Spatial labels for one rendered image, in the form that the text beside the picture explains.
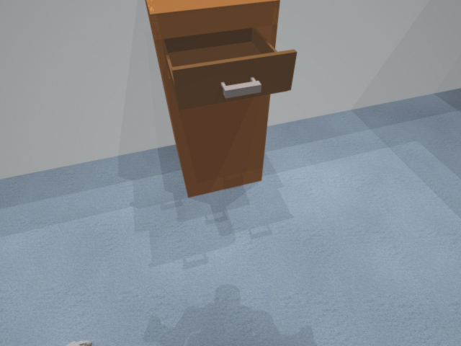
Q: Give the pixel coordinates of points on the cabinet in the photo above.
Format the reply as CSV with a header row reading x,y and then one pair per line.
x,y
222,145

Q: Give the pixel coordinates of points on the handle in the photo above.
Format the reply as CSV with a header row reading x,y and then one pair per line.
x,y
241,89

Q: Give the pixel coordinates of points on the drawer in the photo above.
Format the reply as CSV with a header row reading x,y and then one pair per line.
x,y
197,65

